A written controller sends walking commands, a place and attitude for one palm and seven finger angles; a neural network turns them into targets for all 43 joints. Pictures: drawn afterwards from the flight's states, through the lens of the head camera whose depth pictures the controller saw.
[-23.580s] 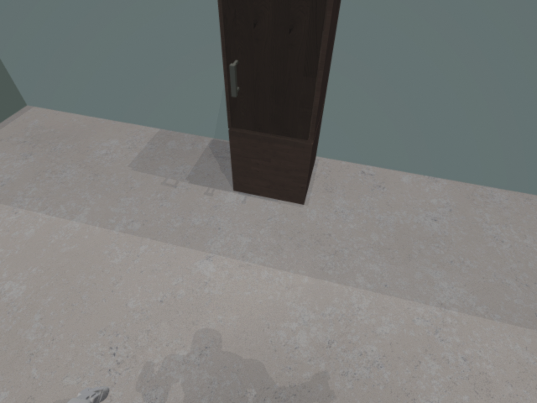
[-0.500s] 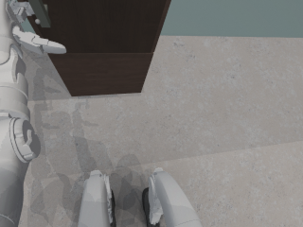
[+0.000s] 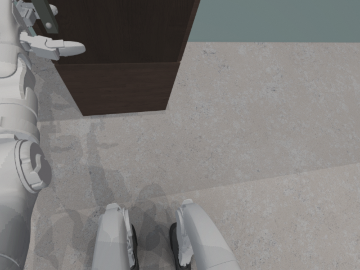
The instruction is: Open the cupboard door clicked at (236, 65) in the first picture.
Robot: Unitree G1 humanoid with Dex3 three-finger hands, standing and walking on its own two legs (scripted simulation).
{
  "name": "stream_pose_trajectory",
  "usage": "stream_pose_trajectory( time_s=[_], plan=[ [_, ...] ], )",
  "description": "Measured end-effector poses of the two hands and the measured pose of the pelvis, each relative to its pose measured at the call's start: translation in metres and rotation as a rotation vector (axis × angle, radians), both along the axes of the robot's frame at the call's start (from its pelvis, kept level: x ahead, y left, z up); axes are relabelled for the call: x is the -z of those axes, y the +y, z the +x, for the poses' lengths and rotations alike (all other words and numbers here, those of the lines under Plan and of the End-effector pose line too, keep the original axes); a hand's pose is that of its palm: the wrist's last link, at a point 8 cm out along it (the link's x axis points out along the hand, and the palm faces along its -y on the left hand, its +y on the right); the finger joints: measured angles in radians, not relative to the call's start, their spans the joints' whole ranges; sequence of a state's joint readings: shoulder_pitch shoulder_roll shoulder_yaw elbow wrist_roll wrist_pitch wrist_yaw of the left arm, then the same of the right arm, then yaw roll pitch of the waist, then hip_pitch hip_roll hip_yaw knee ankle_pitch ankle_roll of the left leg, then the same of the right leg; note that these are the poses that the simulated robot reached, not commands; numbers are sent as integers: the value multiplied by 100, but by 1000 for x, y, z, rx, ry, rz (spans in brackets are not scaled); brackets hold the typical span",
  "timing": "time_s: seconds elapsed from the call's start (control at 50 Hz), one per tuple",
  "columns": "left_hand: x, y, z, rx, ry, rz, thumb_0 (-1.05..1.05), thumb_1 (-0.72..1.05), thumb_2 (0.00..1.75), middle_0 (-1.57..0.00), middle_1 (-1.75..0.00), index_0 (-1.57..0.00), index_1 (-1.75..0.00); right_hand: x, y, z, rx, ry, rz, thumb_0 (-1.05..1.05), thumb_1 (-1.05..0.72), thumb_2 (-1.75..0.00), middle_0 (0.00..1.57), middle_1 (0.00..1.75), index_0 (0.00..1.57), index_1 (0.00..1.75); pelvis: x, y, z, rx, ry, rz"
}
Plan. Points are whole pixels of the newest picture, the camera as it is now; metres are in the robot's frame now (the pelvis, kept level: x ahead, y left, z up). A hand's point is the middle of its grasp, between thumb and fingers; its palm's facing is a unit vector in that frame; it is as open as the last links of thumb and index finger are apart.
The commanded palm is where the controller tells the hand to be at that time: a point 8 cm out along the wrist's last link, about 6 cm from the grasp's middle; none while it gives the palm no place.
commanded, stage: close the thumb around the handle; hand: left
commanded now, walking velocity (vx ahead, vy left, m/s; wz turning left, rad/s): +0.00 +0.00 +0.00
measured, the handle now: out of the picture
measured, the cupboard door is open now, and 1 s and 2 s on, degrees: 0 10 50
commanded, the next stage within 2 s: pull the door open along its arc in 0.48 s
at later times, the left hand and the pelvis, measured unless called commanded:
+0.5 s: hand (53, 25) +0.58 +0.19 +0.06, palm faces +0.06 -1.00 -0.02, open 6.1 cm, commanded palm +0.56 +0.20 +0.05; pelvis +0.00 -0.01 +0.00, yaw +0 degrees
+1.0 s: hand (62, 49) +0.53 +0.17 +0.06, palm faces +0.04 -1.00 -0.03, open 6.1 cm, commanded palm +0.48 +0.20 +0.05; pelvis +0.01 -0.01 +0.02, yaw +1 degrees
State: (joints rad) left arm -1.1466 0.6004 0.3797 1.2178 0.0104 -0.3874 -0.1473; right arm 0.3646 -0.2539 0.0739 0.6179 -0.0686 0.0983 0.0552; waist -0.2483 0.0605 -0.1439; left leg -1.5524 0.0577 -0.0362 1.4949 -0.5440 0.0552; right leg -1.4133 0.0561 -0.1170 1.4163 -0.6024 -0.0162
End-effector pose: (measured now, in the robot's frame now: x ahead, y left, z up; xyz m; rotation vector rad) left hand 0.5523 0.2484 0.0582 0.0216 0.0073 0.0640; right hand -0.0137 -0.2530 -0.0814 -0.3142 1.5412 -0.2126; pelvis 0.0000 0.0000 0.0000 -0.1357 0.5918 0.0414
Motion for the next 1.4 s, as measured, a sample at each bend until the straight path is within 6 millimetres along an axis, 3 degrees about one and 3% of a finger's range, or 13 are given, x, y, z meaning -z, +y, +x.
stream_pose_trajectory(
  time_s=[0.36,0.72,0.88,0.98,1.1,1.28,1.4],
  plan=[
    [-1,-4,0,-14,9,0,0,63,79,-34,-130,-36,-131,0,-2,2,11,-6,16,0,-91,-90,21,30,21,30,-4,-4,3,8,-5,11],
    [0,-10,1,-5,5,2,0,69,83,-32,-133,-34,-132,5,-11,11,6,-27,11,0,-91,-90,20,30,21,30,-1,-10,3,13,-3,16],
    [-1,-14,-17,4,8,12,0,71,79,-30,-132,-32,-132,4,-8,18,21,-44,49,0,-91,-90,20,30,21,30,-10,-10,7,20,-19,32],
    [-2,-22,-42,23,17,13,0,71,77,-29,-131,-32,-132,-1,-5,35,23,-88,79,0,-91,-90,20,30,21,30,-21,-10,13,20,-43,46],
    [-1,-39,-79,24,21,-18,0,70,75,-29,-131,-32,-132,-10,-6,72,-5,-186,100,0,-91,-90,20,30,21,30,-34,-10,21,16,-75,63],
    [1,-88,-127,-333,-2,-128,2,69,80,-30,-130,-34,-128,-14,-2,139,-132,-336,144,0,-91,-90,20,30,20,30,-40,-13,25,5,-102,86],
    [-1,-117,-151,-431,-17,-35,1,70,81,-30,-128,-30,-129,-6,4,160,-188,-366,189,0,-91,-90,20,30,20,30,-37,-21,24,-7,-112,98]
  ],
)
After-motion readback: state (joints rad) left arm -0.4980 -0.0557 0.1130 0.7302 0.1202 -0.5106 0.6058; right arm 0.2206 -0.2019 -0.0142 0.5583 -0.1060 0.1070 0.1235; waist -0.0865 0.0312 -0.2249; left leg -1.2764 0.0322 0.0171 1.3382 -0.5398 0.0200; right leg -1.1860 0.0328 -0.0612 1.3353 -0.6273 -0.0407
